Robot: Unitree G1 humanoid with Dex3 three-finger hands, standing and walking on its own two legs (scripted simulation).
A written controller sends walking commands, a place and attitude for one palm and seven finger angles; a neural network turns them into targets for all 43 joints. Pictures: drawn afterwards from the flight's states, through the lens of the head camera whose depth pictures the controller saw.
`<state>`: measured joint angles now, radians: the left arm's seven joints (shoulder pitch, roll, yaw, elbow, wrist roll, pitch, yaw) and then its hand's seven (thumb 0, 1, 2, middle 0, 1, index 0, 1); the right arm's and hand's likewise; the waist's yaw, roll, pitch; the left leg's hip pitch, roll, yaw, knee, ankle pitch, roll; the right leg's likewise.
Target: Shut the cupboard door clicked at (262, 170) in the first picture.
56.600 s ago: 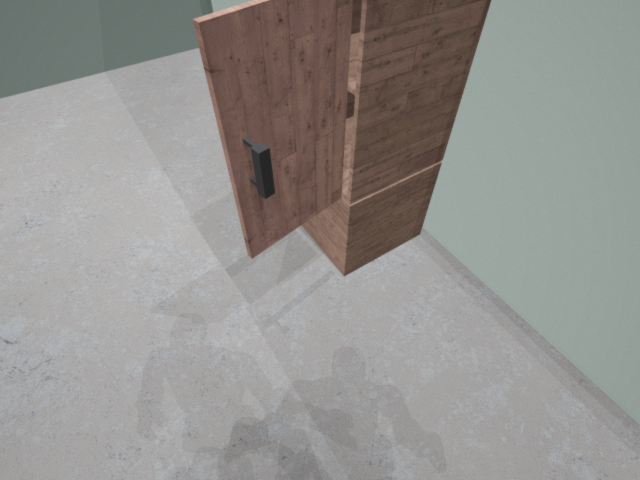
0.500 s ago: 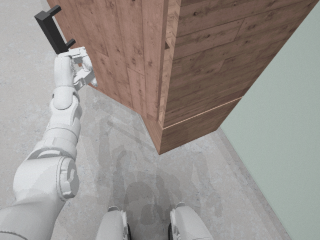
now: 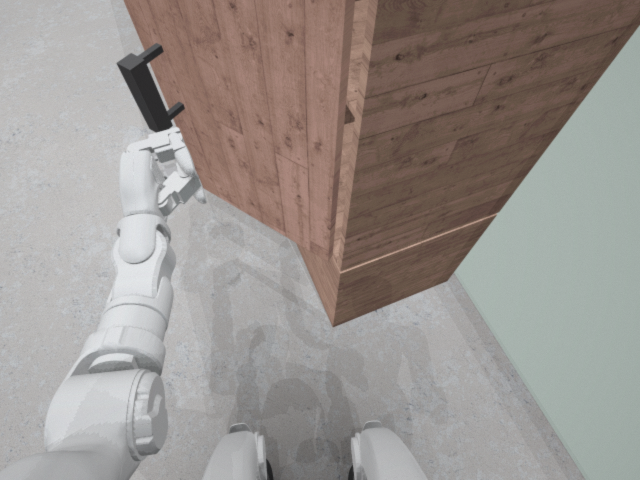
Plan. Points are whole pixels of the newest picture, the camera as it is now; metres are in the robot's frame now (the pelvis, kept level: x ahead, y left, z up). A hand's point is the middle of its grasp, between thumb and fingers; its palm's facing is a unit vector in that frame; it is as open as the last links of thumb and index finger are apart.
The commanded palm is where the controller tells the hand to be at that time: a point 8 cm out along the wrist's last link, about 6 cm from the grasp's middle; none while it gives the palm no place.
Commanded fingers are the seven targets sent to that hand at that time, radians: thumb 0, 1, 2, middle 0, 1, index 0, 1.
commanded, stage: draw the hand back to the body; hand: left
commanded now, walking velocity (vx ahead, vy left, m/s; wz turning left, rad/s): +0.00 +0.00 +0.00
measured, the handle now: (157, 89) +0.67 +0.21 +0.05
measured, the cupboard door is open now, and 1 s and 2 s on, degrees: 34 34 34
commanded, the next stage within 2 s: step back with the hand held close in 1.42 s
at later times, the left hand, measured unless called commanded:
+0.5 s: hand (71, 262) +0.33 +0.20 +0.15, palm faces +0.10 -0.98 -0.18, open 3.1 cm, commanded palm +0.29 +0.26 +0.17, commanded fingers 0.00 0.90 0.90 -0.92 -1.08 -0.92 -1.08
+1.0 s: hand out of the picture +0.23 +0.29 +0.24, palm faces +0.46 -0.80 -0.40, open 5.8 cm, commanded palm +0.17 +0.32 +0.26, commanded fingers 0.00 0.90 0.90 -0.23 -0.33 -0.23 -0.33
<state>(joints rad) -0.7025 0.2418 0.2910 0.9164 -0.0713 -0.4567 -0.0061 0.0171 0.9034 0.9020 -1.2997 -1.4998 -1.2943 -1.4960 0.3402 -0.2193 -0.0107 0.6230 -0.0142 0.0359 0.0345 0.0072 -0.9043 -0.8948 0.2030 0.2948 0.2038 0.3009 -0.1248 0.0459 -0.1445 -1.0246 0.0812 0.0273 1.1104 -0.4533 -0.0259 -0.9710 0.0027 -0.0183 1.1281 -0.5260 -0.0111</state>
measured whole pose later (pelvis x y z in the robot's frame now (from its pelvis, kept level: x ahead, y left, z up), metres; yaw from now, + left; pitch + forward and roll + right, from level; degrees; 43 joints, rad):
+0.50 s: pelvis +0.01 +0.02 +0.07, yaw +1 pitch +4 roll +0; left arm -0.04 0.26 0.07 0.19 -0.10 -0.13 0.01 0.02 0.90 0.90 -1.16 -1.34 -1.15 -1.34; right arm 0.20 -0.23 0.02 0.54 0.06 0.04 -0.08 0.01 -0.90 -0.90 0.20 0.29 0.20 0.30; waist -0.02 0.03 -0.07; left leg -0.45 0.03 0.05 0.71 -0.33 0.01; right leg -0.39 -0.03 -0.01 0.70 -0.38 0.03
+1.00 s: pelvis +0.04 +0.02 +0.09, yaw +2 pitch -3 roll +0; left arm 0.41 0.35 0.30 -0.35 -0.08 0.00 0.11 0.02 0.90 0.90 -0.50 -0.62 -0.49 -0.61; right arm 0.19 -0.21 0.05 0.61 0.02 -0.04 -0.07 0.01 -0.90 -0.89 0.21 0.30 0.21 0.30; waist 0.06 0.07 0.00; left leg -0.15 0.02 0.03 0.44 -0.24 0.00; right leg -0.07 -0.04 -0.04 0.41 -0.29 0.02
